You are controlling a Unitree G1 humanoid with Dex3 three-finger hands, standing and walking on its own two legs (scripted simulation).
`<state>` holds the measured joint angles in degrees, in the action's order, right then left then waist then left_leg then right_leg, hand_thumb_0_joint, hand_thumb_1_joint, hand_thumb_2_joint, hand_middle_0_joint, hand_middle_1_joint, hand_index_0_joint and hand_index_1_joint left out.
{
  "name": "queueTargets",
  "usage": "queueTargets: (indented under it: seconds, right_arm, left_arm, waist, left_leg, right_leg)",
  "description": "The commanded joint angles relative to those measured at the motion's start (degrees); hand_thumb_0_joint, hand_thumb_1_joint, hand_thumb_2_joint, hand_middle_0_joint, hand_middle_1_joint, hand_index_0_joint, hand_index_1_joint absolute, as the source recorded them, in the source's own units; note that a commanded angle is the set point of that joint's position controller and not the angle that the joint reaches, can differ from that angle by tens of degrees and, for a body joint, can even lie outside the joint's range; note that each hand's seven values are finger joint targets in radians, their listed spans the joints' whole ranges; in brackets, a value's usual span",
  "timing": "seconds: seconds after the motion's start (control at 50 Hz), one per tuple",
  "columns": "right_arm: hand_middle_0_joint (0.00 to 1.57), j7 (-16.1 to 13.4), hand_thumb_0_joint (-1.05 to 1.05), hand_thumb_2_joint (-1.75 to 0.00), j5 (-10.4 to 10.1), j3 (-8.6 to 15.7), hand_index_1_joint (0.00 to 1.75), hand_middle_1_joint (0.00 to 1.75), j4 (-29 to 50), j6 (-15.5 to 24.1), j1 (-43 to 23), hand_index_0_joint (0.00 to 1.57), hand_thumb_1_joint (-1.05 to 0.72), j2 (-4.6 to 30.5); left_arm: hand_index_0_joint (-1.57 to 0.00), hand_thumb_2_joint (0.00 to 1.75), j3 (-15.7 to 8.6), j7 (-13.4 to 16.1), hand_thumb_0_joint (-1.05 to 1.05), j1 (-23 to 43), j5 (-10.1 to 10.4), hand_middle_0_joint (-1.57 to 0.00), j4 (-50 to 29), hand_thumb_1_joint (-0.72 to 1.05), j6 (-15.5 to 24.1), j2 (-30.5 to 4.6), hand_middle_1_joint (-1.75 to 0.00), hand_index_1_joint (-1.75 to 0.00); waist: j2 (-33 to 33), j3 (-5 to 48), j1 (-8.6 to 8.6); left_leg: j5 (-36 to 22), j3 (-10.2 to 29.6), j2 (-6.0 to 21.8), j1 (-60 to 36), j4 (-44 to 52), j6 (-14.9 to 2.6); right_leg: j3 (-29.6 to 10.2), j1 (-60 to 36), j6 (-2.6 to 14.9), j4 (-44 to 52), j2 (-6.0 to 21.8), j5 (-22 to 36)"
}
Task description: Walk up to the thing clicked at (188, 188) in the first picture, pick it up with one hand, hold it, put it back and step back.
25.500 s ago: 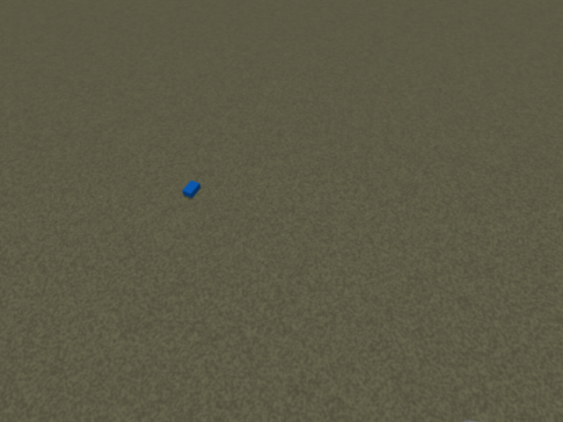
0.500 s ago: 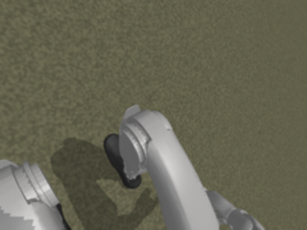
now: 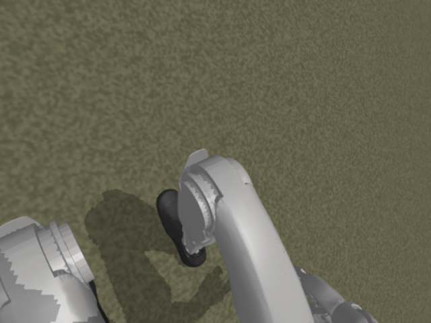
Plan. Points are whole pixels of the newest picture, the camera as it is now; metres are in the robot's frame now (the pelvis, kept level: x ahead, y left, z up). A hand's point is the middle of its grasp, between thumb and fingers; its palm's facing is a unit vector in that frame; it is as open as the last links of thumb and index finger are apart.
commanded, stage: settle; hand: left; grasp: from above
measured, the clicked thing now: out of the picture +0.48 +0.34 -0.29
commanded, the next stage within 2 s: lift in 0.56 s
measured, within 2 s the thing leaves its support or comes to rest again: neither
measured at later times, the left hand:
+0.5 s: hand out of the picture +0.46 +0.33 -0.16, palm faces -0.42 -0.07 -0.90, open 7.8 cm
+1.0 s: hand out of the picture +0.44 +0.33 -0.09, palm faces -0.48 -0.11 -0.87, open 7.8 cm
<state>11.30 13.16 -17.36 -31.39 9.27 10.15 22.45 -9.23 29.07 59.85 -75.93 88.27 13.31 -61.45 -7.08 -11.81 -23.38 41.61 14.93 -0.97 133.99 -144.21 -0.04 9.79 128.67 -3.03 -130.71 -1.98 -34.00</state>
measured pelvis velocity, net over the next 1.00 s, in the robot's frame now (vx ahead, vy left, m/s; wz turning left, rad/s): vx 0.00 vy -0.01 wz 0.14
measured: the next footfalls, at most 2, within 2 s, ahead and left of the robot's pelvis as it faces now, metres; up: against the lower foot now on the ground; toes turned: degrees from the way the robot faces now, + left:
none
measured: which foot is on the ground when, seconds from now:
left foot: down 0.00-1.00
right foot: down 0.00-1.00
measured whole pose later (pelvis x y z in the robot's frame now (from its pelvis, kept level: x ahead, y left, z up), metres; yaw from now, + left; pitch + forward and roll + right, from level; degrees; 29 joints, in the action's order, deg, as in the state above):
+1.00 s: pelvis +0.00 -0.01 +0.05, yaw +8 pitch +36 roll -10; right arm 6.2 4.5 -4.3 -34.8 -4.1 13.4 18.3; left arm -1.6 5.7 50.9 -66.2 63.5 10.8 -43.0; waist 2.8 4.1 -14.1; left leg 38.2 7.6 -2.1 129.1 -130.7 -0.3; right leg 4.0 125.6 -2.4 -123.3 1.1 -34.5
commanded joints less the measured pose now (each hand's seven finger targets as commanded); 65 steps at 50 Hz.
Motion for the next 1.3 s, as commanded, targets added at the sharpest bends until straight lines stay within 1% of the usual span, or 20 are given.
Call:
queueTargets:
  seconds: [0.0,0.08,0.12,0.16,0.18,0.2,0.24,0.3,0.4,0.46,0.52,0.58,0.62,0.68,0.82,0.9,1.06,1.14,1.18,1.28]
  right_arm:
    - [0.20,-0.63,0.00,-0.90,-0.87,9.36,0.30,0.30,-1.54,-1.13,12.02,0.20,-0.91,18.70]
    - [0.20,-0.26,0.00,-0.90,-2.13,11.67,0.30,0.30,-2.77,-1.93,13.01,0.20,-0.91,17.97]
    - [0.20,-0.20,0.00,-0.90,-2.79,12.30,0.30,0.30,-2.37,-2.62,12.27,0.20,-0.91,17.48]
    - [0.20,-0.25,0.00,-0.90,-3.19,13.27,0.30,0.30,-4.09,-3.51,14.57,0.20,-0.90,17.45]
    - [0.20,-0.38,0.00,-0.90,-3.49,13.58,0.30,0.30,-3.31,-3.97,13.70,0.20,-0.90,16.93]
    - [0.20,-0.48,0.00,-0.90,-3.79,13.60,0.30,0.30,-3.93,-4.50,13.89,0.20,-0.90,16.46]
    - [0.20,-0.55,0.00,-0.90,-4.47,13.61,0.30,0.30,-2.75,-5.00,12.83,0.20,-0.90,15.56]
    - [0.20,-1.36,0.00,-0.90,-5.14,14.27,0.30,0.30,-2.60,-5.77,12.74,0.20,-0.91,15.91]
    - [0.20,-1.93,0.00,-0.90,-5.38,14.25,0.30,0.30,-2.20,-6.82,12.14,0.20,-0.91,13.58]
    - [0.20,-2.43,0.00,-0.90,-5.56,14.29,0.30,0.30,-2.24,-7.25,12.07,0.20,-0.91,13.30]
    - [0.20,-3.01,0.00,-0.90,-5.63,14.51,0.30,0.30,-2.09,-7.85,12.33,0.20,-0.91,12.55]
    - [0.20,-3.83,0.00,-0.90,-6.03,14.78,0.30,0.30,-2.08,-8.47,12.50,0.20,-0.91,12.70]
    - [0.20,-4.30,0.00,-0.91,-6.03,14.63,0.30,0.30,-2.23,-8.67,12.89,0.20,-0.93,12.35]
    - [0.20,-4.88,0.00,-0.90,-6.55,15.33,0.30,0.30,-2.30,-9.32,13.64,0.20,-0.89,11.96]
    - [0.20,-5.59,0.00,-0.91,-7.70,16.97,0.30,0.30,-1.69,-11.43,14.30,0.20,-0.91,10.63]
    - [0.20,-6.27,0.00,-0.91,-8.63,18.44,0.30,0.30,-2.17,-12.71,14.30,0.20,-0.91,10.46]
    - [0.20,-7.44,0.00,-0.91,-10.34,21.13,0.30,0.30,-1.19,-14.01,12.62,0.20,-0.91,9.11]
    - [0.20,-8.07,0.00,-0.90,-11.24,21.83,0.30,0.30,-0.55,-14.26,11.59,0.20,-0.91,7.93]
    - [0.20,-8.51,0.00,-0.90,-11.47,22.12,0.30,0.30,-0.70,-14.23,10.67,0.20,-0.91,7.73]
    - [0.20,-9.67,0.00,-0.90,-12.38,22.52,0.30,0.30,-0.32,-13.96,9.24,0.20,-0.91,6.00]
  left_arm:
    - [-1.24,0.19,-0.47,-0.70,0.00,11.86,2.61,-1.22,-13.77,0.89,-0.85,-11.43,-0.19,-0.16]
    - [-1.28,0.18,1.90,-4.53,0.00,12.47,4.30,-1.25,-17.86,0.95,-1.85,-6.11,-0.19,-0.16]
    - [-1.29,0.22,5.24,-6.40,0.00,12.74,5.36,-1.27,-18.54,0.96,-1.95,-0.86,-0.19,-0.17]
    - [-1.30,0.21,3.89,-7.97,0.00,11.17,4.88,-1.28,-18.23,0.97,-2.41,-2.77,-0.18,-0.16]
    - [-1.31,0.19,5.40,-8.78,0.00,11.79,5.40,-1.29,-19.20,0.98,-2.27,0.15,-0.14,-0.12]
    - [-1.32,0.20,4.62,-9.32,0.00,11.37,5.18,-1.31,-19.28,0.99,-2.25,-1.97,-0.14,-0.12]
    - [-1.33,0.17,7.66,-10.41,0.00,14.49,5.83,-1.31,-22.46,1.00,-1.62,2.51,-0.12,-0.11]
    - [-1.29,0.14,5.56,-10.43,0.00,15.62,5.24,-1.28,-22.50,0.94,-1.11,-1.17,-0.09,-0.08]
    - [-1.27,0.12,6.41,-10.38,0.00,17.70,3.73,-1.26,-19.47,0.89,-1.37,0.67,-0.07,-0.06]
    - [-1.25,0.12,6.17,-10.58,0.00,16.93,3.45,-1.24,-18.43,0.87,-1.98,0.34,-0.06,-0.05]
    - [-1.23,0.12,6.72,-11.31,0.00,18.81,3.69,-1.22,-20.22,0.85,-2.25,1.13,-0.09,-0.07]
    - [-1.23,0.15,6.48,-12.21,0.00,18.99,4.82,-1.22,-19.77,0.85,-2.73,0.74,-0.09,-0.08]
    - [-1.27,0.12,7.51,-13.02,0.00,20.01,5.68,-1.24,-21.08,0.87,-2.50,2.80,-0.16,-0.13]
    - [-1.16,0.12,6.41,-14.61,0.00,18.27,6.21,-1.13,-23.20,0.74,-2.74,0.73,-0.06,-0.03]
    - [-1.18,0.15,4.48,-18.97,0.00,14.73,9.65,-1.14,-30.62,0.81,-3.33,0.01,-0.21,-0.16]
    - [-1.18,0.17,4.24,-21.30,0.00,9.47,10.50,-1.13,-32.66,0.82,-3.37,1.30,-0.23,-0.18]
    - [-1.16,0.26,4.66,-24.03,0.00,4.35,13.52,-1.12,-41.76,0.80,-1.53,5.57,-0.27,-0.23]
    - [-1.17,0.29,5.80,-24.98,0.00,3.18,14.78,-1.13,-47.39,0.83,-1.14,7.51,-0.29,-0.26]
    - [-1.16,0.31,6.38,-25.42,0.00,-0.29,15.76,-1.12,-47.06,0.83,-1.31,9.53,-0.33,-0.29]
    - [-1.15,0.31,7.41,-25.87,0.00,-2.23,17.80,-1.11,-54.60,0.82,-1.98,11.03,-0.34,-0.30]
  waist:
    - [38.67,45.99,-0.88]
    - [36.68,44.88,0.21]
    - [35.34,44.61,0.32]
    - [32.83,43.47,0.70]
    - [31.71,44.52,1.06]
    - [30.88,46.10,1.85]
    - [31.44,46.87,1.88]
    - [30.17,48.09,3.22]
    - [28.65,48.02,2.77]
    - [29.73,48.63,4.16]
    - [30.00,51.41,3.33]
    - [27.36,51.03,3.80]
    - [27.86,51.04,2.83]
    - [27.50,53.58,4.84]
    - [27.94,60.60,8.00]
    - [26.93,59.71,9.47]
    - [25.42,59.26,11.96]
    - [25.40,61.16,12.56]
    - [23.52,57.91,12.68]
    - [21.71,61.50,13.51]
  left_leg:
    - [-20.73,-6.50,2.23,-35.57,16.05,1.59]
    - [-19.85,-7.01,1.57,-33.60,16.70,1.11]
    - [-17.58,-6.89,1.27,-32.29,17.94,0.95]
    - [-16.50,-7.24,1.00,-30.78,18.19,0.44]
    - [-15.39,-7.38,0.66,-29.81,18.38,0.29]
    - [-15.15,-7.91,0.72,-29.42,18.35,-0.07]
    - [-16.02,-7.33,0.40,-31.67,19.84,0.22]
    - [-14.81,-7.49,-0.34,-31.07,20.24,0.06]
    - [-12.49,-9.23,-0.78,-29.69,20.89,-0.55]
    - [-11.76,-9.58,-1.21,-30.04,22.25,-0.48]
    - [-12.32,-10.32,-1.10,-30.98,22.69,-0.66]
    - [-11.23,-10.73,-1.33,-29.08,22.82,-1.10]
    - [-11.46,-10.57,-1.30,-29.45,22.90,-1.03]
    - [-12.13,-11.35,-1.42,-30.48,23.62,-1.06]
    - [-14.25,-12.78,-1.60,-33.41,26.72,-1.28]
    - [-16.38,-12.87,-1.78,-35.70,28.13,-1.15]
    - [-12.28,-11.00,-1.67,-42.02,35.43,-1.18]
    - [-9.35,-9.90,-0.85,-46.09,40.76,-1.46]
    - [-8.06,-8.91,-0.96,-46.78,42.70,-1.45]
    - [-10.13,-10.65,-0.29,-52.43,46.95,-1.81]
  right_leg:
    - [4.89,-22.63,5.96,9.69,-1.02,14.17]
    - [4.35,-18.99,6.09,10.24,-0.64,13.59]
    - [4.25,-17.44,6.21,10.64,-0.56,12.07]
    - [3.68,-17.71,5.96,11.01,-0.40,11.39]
    - [3.58,-17.71,6.16,11.41,-0.26,10.73]
    - [3.13,-19.20,5.96,11.26,-0.36,10.88]
    - [3.04,-17.82,5.97,11.11,-0.07,11.54]
    - [2.62,-17.50,6.09,11.35,0.25,10.64]
    - [1.42,-18.15,5.98,12.37,0.14,8.67]
    - [1.03,-17.54,6.29,12.59,0.39,7.69]
    - [0.71,-19.26,6.05,13.16,0.42,8.19]
    - [0.28,-19.30,6.12,14.37,0.50,6.95]
    - [0.29,-19.21,6.03,14.70,0.67,7.25]
    - [-0.36,-21.29,6.15,15.56,0.76,7.17]
    - [-1.73,-27.25,6.07,17.59,1.02,8.56]
    - [-2.43,-26.49,6.43,19.00,1.47,9.74]
    - [-3.64,-25.65,6.38,23.16,1.92,6.78]
    - [-3.93,-29.05,5.54,25.45,1.73,6.57]
    - [-3.85,-29.47,5.50,27.17,1.81,5.67]
    - [-4.73,-38.07,4.71,32.17,1.48,8.22]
